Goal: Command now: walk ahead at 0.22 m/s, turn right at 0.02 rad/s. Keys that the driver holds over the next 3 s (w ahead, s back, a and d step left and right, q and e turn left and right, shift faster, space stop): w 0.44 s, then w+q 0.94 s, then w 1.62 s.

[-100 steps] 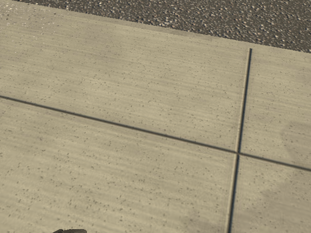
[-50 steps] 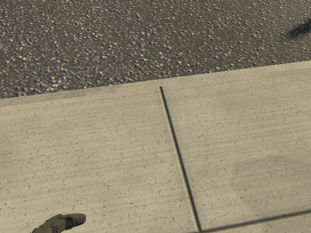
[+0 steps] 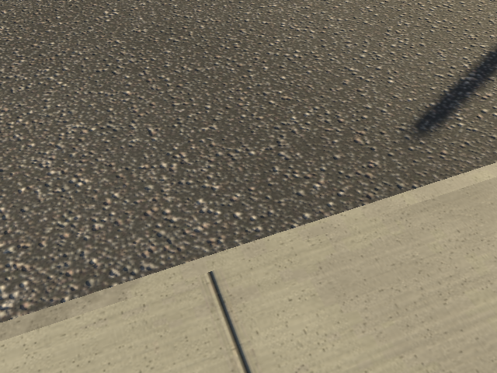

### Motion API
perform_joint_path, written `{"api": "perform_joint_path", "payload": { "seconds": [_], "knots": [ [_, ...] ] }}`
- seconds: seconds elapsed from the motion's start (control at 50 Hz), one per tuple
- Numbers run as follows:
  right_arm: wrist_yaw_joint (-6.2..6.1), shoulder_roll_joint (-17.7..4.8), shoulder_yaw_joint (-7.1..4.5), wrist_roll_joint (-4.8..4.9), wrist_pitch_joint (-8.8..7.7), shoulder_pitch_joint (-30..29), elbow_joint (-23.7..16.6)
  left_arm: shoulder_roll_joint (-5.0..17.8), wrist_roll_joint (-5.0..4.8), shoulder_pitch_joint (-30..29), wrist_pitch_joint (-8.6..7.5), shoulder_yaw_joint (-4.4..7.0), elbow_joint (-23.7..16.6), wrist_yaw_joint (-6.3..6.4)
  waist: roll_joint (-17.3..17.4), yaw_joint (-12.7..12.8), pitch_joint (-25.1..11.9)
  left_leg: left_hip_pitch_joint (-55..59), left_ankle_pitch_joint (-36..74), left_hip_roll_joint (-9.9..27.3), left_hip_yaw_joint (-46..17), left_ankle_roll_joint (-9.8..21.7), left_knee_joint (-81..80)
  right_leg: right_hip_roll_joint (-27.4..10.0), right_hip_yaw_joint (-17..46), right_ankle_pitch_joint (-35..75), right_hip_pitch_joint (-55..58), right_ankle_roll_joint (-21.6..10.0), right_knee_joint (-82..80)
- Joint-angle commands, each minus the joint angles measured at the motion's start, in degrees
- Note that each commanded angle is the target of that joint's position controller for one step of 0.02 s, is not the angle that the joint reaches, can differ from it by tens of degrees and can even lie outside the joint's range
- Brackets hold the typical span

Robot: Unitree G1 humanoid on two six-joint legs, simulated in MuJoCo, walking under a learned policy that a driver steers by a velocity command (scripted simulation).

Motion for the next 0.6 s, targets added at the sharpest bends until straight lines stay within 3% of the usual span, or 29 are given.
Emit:
{"api": "perform_joint_path", "payload": {
  "seconds": [0.02,0.06,0.1,0.12,0.14,0.16,0.18,0.2,0.22,0.24,0.28,0.36,0.4,0.46,0.5,0.52,0.54,0.56,0.58,0.6],
  "knots": [
    [0.29,-4.1,-1.37,1.11,-2.41,-4.2,-4.0,11.9,-1.11,4.4,-1.87,3.11,-1.5,0.26,-11.7,2.4,5.8,-9.1,-5.7,-1.4,2.5,2.0,6.5,-12.6,19.0,-22.2,0.8,-11.0,-19.5],
    [1.10,-4.3,-1.60,1.54,-3.92,-4.0,-4.0,11.1,-1.52,3.5,-2.72,3.01,-1.3,0.29,-11.9,1.6,6.6,-9.6,-5.4,0.6,0.7,4.1,6.0,-14.7,21.1,-15.4,2.2,-12.6,-19.0],
    [1.64,-4.3,-1.96,1.77,-4.66,1.5,-1.5,10.1,-1.89,-0.9,-2.79,2.75,-2.1,-0.14,-9.7,-2.1,4.6,2.7,-1.0,0.0,1.5,5.4,-3.4,-11.2,15.0,-8.1,-2.0,-9.9,-16.0],
    [1.63,-5.6,-2.59,1.40,-4.60,6.1,0.6,9.1,-1.73,-3.1,-2.84,2.54,-2.8,-0.25,-7.6,-3.9,3.1,10.2,2.5,0.6,-0.5,5.3,-5.1,-8.2,11.0,-3.8,-5.7,-7.9,-11.5],
    [1.35,-9.6,-3.71,1.19,-4.57,10.6,1.8,6.3,-1.71,-5.2,-3.27,1.82,-4.3,-0.27,1.5,-4.9,2.6,15.7,-3.0,7.2,-11.7,7.9,-11.3,-2.2,2.6,0.3,-12.3,-4.2,0.7],
    [1.59,-14.9,-5.13,1.27,-4.37,16.2,2.9,5.0,-1.61,-5.7,-4.36,1.57,-6.3,-0.08,16.0,-6.2,1.0,25.3,-5.0,17.5,-32.0,14.5,-19.5,3.5,-3.6,-2.3,-23.4,-1.0,16.7],
    [1.45,-12.1,-4.09,0.61,-4.42,17.3,2.7,7.6,-1.92,-7.1,-5.32,2.12,-6.6,-0.20,14.3,-6.9,1.3,29.3,-1.8,22.1,-40.3,17.6,-21.6,2.6,1.0,-12.4,-32.5,-1.2,28.6],
    [1.23,-9.7,-3.23,0.42,-4.62,15.1,1.9,7.9,-2.40,-6.0,-5.94,2.32,-6.0,-0.73,9.0,-4.8,1.9,30.0,1.2,21.2,-35.7,16.1,-19.5,-0.3,2.9,-9.8,-35.7,-2.7,34.4],
    [1.18,-9.2,-3.03,0.31,-4.67,13.2,1.0,7.0,-2.33,-5.5,-6.18,2.05,-5.3,-1.09,5.8,-3.9,1.1,29.7,2.3,19.2,-30.5,14.3,-19.3,-2.2,2.4,-5.0,-36.7,-3.8,35.2],
    [1.25,-8.7,-2.69,0.48,-4.53,11.6,0.5,6.7,-1.95,-6.6,-6.22,2.05,-5.4,-1.41,3.5,-3.3,2.5,27.7,6.0,18.1,-26.3,13.1,-20.3,-3.8,1.9,-1.0,-37.0,-4.2,32.9],
    [1.10,-6.7,-1.81,0.35,-3.79,11.2,0.7,5.5,-1.50,-7.6,-5.75,2.05,-5.5,-2.09,4.1,-2.3,3.0,23.1,13.1,14.9,-18.3,10.9,-22.7,-5.2,0.2,3.6,-31.8,-3.6,26.0],
    [-0.20,-10.0,-2.40,0.66,-2.92,11.1,0.7,2.2,-1.22,-14.1,-5.29,0.50,-7.3,-2.95,3.8,-3.1,3.9,15.9,17.1,11.3,-8.7,9.7,-25.0,-2.8,-3.6,12.6,-22.4,-0.9,7.5],
    [-0.30,-11.6,-2.84,1.02,-2.89,12.2,1.1,3.0,-1.60,-16.5,-5.25,0.37,-7.9,-3.34,4.9,-3.7,4.1,14.0,15.5,11.5,-7.4,9.5,-25.4,-1.3,-4.6,16.4,-17.8,-0.4,1.8],
    [-0.17,-11.2,-3.08,1.92,-2.84,13.3,2.1,5.3,-1.96,-19.1,-5.23,0.65,-9.4,-3.76,5.4,-3.4,6.0,14.7,14.8,14.3,-8.6,8.9,-25.1,-1.4,-2.9,18.3,-15.2,-2.0,-2.1],
    [-0.18,-11.7,-3.39,2.02,-2.54,12.1,2.1,7.4,-1.74,-16.9,-5.59,1.46,-9.2,-3.83,5.2,-0.7,5.3,16.0,19.7,15.2,-9.3,7.8,-21.8,-0.6,-2.6,16.7,-10.7,-3.5,-4.4],
    [-0.20,-12.0,-3.48,2.02,-2.40,10.9,1.8,8.9,-1.47,-12.7,-5.70,2.30,-8.1,-3.61,4.9,2.1,2.9,15.6,26.8,13.9,-8.2,6.7,-16.8,0.6,-3.3,15.6,-4.4,-4.4,-5.4],
    [-0.18,-10.9,-3.11,1.71,-2.29,10.5,1.5,11.3,-1.32,-4.0,-5.70,3.69,-5.5,-3.06,3.8,6.0,-2.2,12.5,31.5,11.0,-6.0,5.2,-6.7,1.1,-3.6,14.7,7.4,-5.7,-5.3],
    [-0.12,-8.0,-1.99,0.53,-2.24,10.2,-0.2,15.4,-0.55,6.6,-5.59,5.00,-3.6,-2.29,-2.2,10.0,-10.7,2.1,19.9,6.9,-3.1,2.7,11.2,-8.7,6.8,10.5,23.7,-8.9,-4.7],
    [-0.20,-0.3,-0.12,1.15,-3.13,17.5,-1.1,19.7,0.37,9.8,-5.22,5.43,-2.7,-2.41,-18.1,6.1,-18.5,-16.3,-13.0,-2.3,-2.4,-0.2,31.7,-22.5,33.5,-3.7,37.9,-16.4,-13.6],
    [-0.10,-6.2,-1.52,2.85,-3.86,15.9,-0.4,14.7,-0.12,8.6,-5.39,4.16,-3.0,-2.58,-15.1,7.2,-16.5,-22.1,-14.7,-0.1,-9.1,0.1,40.3,-22.4,40.3,-13.3,34.0,-16.2,-19.6]
  ]
}}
